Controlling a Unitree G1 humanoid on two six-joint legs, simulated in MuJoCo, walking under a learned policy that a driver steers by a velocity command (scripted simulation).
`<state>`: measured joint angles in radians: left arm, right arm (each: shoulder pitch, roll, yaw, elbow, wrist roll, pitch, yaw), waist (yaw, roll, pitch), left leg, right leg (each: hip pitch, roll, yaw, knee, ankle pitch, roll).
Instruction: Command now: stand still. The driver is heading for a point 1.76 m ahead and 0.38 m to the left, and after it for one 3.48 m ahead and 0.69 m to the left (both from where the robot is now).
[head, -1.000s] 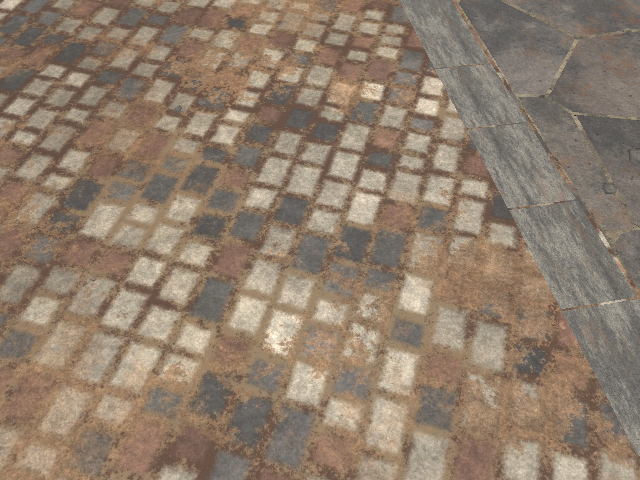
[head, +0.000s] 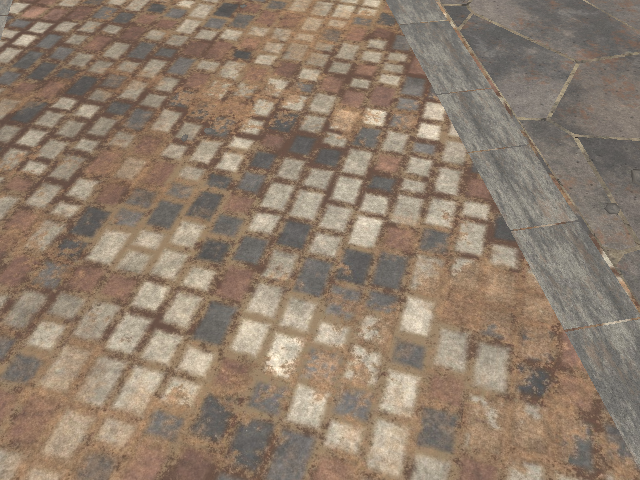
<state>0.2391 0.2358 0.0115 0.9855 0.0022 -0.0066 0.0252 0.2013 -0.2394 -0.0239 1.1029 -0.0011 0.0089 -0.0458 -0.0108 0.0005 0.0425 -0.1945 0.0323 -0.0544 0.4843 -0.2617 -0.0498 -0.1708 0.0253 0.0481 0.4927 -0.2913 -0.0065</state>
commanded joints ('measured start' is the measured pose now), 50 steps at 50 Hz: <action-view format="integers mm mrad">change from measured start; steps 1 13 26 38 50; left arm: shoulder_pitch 32 76 114 43 21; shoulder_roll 107 130 37 82 72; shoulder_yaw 19 28 -1 21 31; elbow -18 23 33 62 102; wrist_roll -1 -16 -1 -14 -8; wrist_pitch -8 0 -17 21 11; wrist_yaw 4 16 21 25 27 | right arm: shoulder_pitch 34 69 92 103 77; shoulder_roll -108 -82 -107 -79 -70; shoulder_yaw -15 -8 3 -14 -20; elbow -18 -15 -46 -40 -38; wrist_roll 0 10 9 9 3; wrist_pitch -6 -12 -69 -27 -12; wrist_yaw -4 -7 28 25 7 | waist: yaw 1 15 48 8 7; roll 0 -53 108 1 -2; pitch -1 75 -38 -60 2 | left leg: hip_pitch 12 -118 83 90 58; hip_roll -8 -71 152 -1 -15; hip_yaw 19 75 -135 15 25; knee -59 28 -28 -29 -73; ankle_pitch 150 -337 749 558 293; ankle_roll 18 60 186 95 84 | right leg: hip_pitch -47 -132 -59 84 23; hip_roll -31 -48 -60 -53 -50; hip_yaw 21 76 6 -10 -16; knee -98 -150 12 -32 -83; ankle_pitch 160 -452 118 457 279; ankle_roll -12 -72 39 7 13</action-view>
